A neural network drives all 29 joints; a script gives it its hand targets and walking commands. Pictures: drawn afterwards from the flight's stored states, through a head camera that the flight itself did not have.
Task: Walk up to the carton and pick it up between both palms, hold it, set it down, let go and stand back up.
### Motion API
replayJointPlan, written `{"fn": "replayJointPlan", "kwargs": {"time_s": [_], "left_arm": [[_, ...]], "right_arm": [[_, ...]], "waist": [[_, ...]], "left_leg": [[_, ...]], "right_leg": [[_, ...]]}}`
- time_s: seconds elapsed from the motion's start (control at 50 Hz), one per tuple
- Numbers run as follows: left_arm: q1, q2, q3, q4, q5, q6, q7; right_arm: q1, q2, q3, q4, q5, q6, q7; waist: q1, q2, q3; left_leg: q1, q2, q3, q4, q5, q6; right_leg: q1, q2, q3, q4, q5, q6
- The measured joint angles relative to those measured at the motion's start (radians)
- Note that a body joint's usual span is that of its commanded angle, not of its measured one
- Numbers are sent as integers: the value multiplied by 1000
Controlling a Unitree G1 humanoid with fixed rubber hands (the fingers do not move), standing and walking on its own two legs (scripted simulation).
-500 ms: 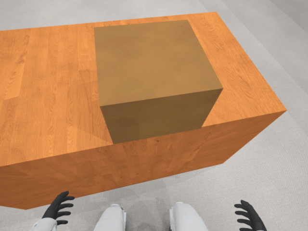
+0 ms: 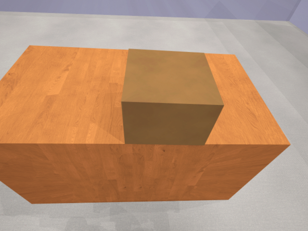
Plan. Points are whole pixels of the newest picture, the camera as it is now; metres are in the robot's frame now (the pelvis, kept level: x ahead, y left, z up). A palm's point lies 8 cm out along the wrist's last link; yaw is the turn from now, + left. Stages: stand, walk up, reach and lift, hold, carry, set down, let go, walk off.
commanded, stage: walk up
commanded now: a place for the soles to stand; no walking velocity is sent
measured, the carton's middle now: (166, 96) +0.55 -0.05 +0.01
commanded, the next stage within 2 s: none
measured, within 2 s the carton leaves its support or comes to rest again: neither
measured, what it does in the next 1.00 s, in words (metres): stands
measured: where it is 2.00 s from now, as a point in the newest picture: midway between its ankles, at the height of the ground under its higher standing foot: outside the picture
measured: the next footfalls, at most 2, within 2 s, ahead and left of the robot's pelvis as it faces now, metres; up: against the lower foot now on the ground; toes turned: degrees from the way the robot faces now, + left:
none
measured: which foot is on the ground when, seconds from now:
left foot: down 0.00-1.00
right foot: down 0.00-1.00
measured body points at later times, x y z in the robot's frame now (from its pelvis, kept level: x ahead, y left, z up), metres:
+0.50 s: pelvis +0.02 -0.01 +0.01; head +0.02 -0.01 +0.46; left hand +0.07 +0.24 -0.13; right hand +0.10 -0.25 -0.13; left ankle +0.00 +0.11 -0.72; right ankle +0.02 -0.13 -0.72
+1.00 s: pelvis +0.03 -0.01 +0.01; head +0.04 +0.01 +0.46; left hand +0.04 +0.26 -0.15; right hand +0.13 -0.24 -0.12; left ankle +0.00 +0.11 -0.72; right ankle +0.02 -0.13 -0.72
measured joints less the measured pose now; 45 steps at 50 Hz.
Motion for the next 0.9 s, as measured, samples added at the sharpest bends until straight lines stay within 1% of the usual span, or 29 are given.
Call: {"fn": "replayJointPlan", "kwargs": {"time_s": [0.02,0.06,0.08,0.18,0.3,0.54,0.9], "left_arm": [[6,2,0,3,0,-8,0],[11,-4,-3,11,3,-27,0],[11,-12,-8,15,3,-35,1],[13,-33,-28,31,-8,-36,0],[-2,-34,-35,54,-8,-39,-2],[-24,-16,-37,93,-9,-31,2],[-33,3,-39,125,-5,-14,3]], "right_arm": [[-1,4,6,4,-3,0,-1],[-11,3,14,17,-4,1,2],[-19,0,15,25,-2,3,6],[-46,-10,27,48,4,3,10],[-54,-26,39,87,5,-14,8],[-53,-48,47,136,3,-12,-2],[-64,-49,56,145,11,-10,-15]], "waist": [[0,-2,-2],[-2,12,5],[-3,26,7],[-2,61,-15],[-2,74,-15],[-1,66,7],[7,62,10]], "left_leg": [[5,1,-2,-8,4,-4],[15,10,-13,-8,4,-13],[20,18,-22,-7,3,-17],[36,30,-43,-43,18,-25],[50,32,-62,-77,32,-29],[45,28,-108,-53,12,-33],[33,-1,-157,-16,-9,-18]], "right_leg": [[13,5,4,-37,47,-5],[48,14,-6,-110,209,-1],[64,22,-16,-129,222,2],[95,34,-37,-182,211,-4],[119,36,-57,-226,225,-8],[146,34,-102,-235,205,-11],[169,11,-153,-231,180,7]]}}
